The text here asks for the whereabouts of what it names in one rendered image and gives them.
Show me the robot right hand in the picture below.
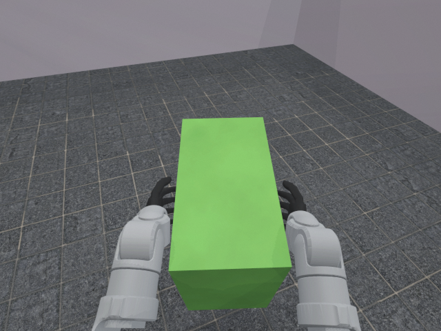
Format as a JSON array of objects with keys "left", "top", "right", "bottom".
[{"left": 277, "top": 181, "right": 307, "bottom": 228}]

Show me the robot left forearm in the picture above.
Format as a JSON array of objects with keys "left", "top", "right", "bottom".
[{"left": 92, "top": 205, "right": 170, "bottom": 331}]

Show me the carton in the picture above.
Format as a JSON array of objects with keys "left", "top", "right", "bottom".
[{"left": 168, "top": 117, "right": 292, "bottom": 310}]

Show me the robot left hand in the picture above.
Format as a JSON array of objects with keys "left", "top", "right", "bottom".
[{"left": 146, "top": 177, "right": 176, "bottom": 224}]

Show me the robot right forearm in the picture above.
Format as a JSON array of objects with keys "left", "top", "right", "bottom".
[{"left": 285, "top": 210, "right": 361, "bottom": 331}]

